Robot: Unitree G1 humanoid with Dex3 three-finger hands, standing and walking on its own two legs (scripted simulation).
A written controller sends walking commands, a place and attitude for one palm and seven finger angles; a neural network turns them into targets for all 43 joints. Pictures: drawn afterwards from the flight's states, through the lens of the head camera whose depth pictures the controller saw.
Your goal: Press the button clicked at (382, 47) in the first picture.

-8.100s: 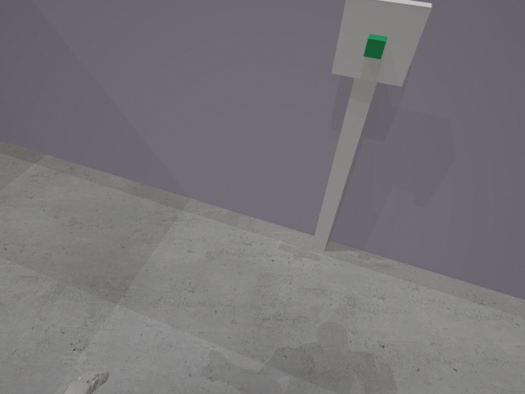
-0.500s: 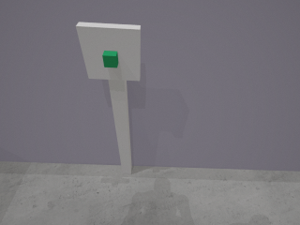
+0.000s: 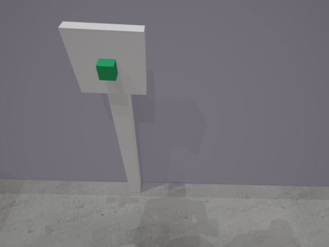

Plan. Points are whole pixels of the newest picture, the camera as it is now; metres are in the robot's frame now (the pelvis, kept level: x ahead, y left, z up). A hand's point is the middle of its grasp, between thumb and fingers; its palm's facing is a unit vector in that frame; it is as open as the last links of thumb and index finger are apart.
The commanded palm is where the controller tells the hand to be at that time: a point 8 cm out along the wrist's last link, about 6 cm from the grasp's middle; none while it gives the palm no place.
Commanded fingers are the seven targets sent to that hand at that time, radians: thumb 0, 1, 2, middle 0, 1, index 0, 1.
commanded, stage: come to a stop and stand still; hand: left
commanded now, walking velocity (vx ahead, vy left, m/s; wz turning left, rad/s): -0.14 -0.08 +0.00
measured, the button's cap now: (107, 68) +0.47 +0.18 +0.18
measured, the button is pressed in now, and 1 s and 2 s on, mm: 0 0 0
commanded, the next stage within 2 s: look again from close up in 1.90 s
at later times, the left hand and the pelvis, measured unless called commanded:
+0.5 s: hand out of the picture -0.01 +0.13 -0.16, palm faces +0.06 -0.98 -0.19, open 7.3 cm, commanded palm none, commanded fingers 0.00 0.90 0.90 -0.20 -0.30 -0.20 -0.30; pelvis -0.03 -0.05 +0.01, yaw +2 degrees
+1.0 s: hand out of the picture -0.05 +0.15 -0.16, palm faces +0.07 -0.97 -0.22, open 7.3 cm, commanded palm none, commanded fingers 0.00 0.90 0.90 -0.20 -0.30 -0.20 -0.30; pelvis -0.04 -0.03 +0.01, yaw +3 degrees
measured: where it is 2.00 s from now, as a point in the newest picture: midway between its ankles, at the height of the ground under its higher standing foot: outside the picture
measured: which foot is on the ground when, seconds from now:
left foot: down 0.00-0.28, up 0.30-0.44, down 0.46-1.00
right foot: up 0.00-0.24, down 0.26-1.00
